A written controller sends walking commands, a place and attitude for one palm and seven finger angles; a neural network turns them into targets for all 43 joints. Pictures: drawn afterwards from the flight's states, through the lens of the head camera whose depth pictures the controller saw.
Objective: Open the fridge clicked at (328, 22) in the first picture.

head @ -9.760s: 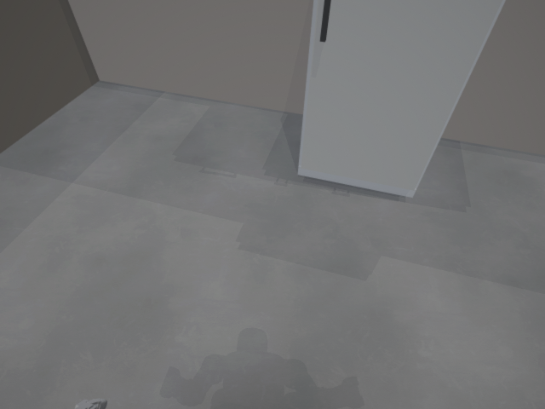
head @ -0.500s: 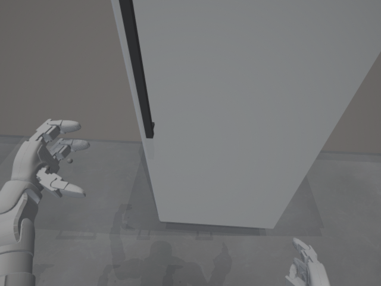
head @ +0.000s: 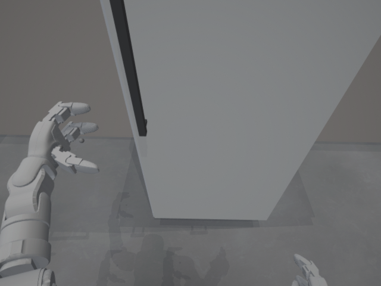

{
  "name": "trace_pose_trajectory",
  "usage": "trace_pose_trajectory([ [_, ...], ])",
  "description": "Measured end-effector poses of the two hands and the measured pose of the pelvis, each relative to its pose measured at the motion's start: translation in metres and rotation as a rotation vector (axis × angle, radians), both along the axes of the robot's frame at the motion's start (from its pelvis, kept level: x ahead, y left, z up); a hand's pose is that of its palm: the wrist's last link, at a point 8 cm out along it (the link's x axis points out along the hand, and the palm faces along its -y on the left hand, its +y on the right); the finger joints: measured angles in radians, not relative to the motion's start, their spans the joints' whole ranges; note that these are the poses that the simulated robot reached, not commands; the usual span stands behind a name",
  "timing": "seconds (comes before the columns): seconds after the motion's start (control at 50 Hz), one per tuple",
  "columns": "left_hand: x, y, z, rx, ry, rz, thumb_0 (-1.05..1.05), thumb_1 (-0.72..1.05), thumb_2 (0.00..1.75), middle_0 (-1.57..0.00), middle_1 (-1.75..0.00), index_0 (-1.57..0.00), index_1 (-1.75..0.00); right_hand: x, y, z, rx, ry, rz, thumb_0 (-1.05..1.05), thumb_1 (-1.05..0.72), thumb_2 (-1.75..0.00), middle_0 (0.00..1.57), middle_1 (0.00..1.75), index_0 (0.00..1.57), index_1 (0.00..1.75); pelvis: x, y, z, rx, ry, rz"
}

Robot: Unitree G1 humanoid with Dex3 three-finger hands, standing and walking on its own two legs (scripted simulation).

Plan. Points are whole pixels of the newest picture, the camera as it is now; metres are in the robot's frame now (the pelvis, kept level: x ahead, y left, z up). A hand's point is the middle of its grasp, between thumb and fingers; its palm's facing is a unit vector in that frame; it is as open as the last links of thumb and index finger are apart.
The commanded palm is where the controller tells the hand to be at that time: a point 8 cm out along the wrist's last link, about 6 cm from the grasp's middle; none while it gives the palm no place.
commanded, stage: move the hooked fingers beside the handle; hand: left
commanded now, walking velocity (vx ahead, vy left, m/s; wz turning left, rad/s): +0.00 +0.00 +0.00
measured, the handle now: (133, 70) +0.53 +0.17 +0.19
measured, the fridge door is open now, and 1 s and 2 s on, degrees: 0 0 0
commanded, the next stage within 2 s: feel for the door with the fingertips in 1.66 s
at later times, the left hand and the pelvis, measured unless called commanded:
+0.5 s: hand (99, 121) +0.41 +0.23 +0.13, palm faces +0.06 -1.00 +0.02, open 14.0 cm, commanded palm +0.39 +0.28 +0.13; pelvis +0.01 -0.01 -0.01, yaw -1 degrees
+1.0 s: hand (111, 107) +0.47 +0.22 +0.13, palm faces +0.05 -1.00 +0.02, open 14.0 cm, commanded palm +0.43 +0.27 +0.13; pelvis +0.01 -0.01 -0.01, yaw -2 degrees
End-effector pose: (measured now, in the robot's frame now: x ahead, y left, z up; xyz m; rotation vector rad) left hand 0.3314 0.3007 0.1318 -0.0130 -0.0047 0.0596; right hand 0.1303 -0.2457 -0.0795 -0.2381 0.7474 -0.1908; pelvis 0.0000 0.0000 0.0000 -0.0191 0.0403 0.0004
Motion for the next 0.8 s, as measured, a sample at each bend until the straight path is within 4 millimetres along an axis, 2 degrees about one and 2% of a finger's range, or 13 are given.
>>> trace_pose_trajectory([
  [0.24,0.033,-0.010,0.001,0.003,0.007,0.000,-0.01,-0.50,0.30,-0.30,-1.20,-0.30,-1.20,-0.015,-0.007,-0.009,0.002,0.067,-0.031,0.01,-0.90,-0.90,0.20,0.30,0.21,0.30,0.003,-0.001,-0.002,0.000,0.026,-0.007],
  [0.58,0.067,-0.017,-0.001,0.004,0.002,0.002,-0.01,-0.50,0.30,-0.30,-1.20,-0.30,-1.20,-0.042,-0.024,-0.020,-0.012,0.183,-0.086,0.01,-0.90,-0.90,0.20,0.30,0.21,0.30,0.008,-0.006,-0.006,0.000,0.065,-0.013],
  [0.8,0.092,-0.027,-0.002,-0.001,0.016,-0.004,-0.01,-0.50,0.30,-0.30,-1.20,-0.30,-1.20,-0.061,-0.029,-0.027,-0.013,0.258,-0.114,0.01,-0.90,-0.90,0.20,0.30,0.21,0.30,0.008,-0.008,-0.009,-0.001,0.094,-0.014],
])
